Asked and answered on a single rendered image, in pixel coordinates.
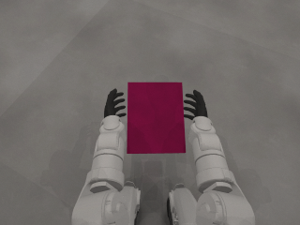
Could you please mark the right robot upper arm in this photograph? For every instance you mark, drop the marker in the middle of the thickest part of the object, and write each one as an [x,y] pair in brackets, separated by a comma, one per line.
[222,208]

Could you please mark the right robot forearm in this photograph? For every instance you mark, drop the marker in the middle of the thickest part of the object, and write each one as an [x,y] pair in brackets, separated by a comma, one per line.
[211,165]

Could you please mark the robot left hand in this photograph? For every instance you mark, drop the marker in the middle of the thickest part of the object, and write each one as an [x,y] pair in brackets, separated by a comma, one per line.
[111,103]

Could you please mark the left robot upper arm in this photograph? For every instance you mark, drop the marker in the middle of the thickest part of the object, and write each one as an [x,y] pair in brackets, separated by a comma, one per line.
[108,207]

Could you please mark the left robot thigh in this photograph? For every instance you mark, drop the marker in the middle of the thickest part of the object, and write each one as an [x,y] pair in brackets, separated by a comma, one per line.
[132,196]

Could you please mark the robot right hand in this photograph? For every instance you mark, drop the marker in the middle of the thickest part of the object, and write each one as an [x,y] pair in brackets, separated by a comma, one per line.
[199,105]

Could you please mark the right robot thigh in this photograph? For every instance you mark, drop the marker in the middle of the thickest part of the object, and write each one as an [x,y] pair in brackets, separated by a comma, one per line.
[183,203]

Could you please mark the robot thigh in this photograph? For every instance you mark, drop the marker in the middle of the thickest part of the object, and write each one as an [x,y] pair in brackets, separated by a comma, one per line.
[183,203]
[132,196]

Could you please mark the carton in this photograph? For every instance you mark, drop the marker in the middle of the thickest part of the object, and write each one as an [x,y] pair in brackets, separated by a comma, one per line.
[155,118]

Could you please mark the left robot forearm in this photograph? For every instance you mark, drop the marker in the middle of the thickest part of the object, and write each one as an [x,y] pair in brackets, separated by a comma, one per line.
[107,167]

